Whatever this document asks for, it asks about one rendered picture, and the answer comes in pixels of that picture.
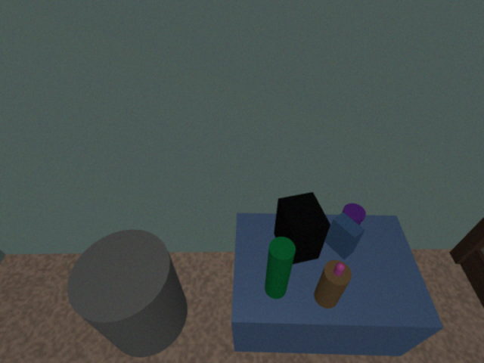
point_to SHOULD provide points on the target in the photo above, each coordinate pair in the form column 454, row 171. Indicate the bed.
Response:
column 469, row 253

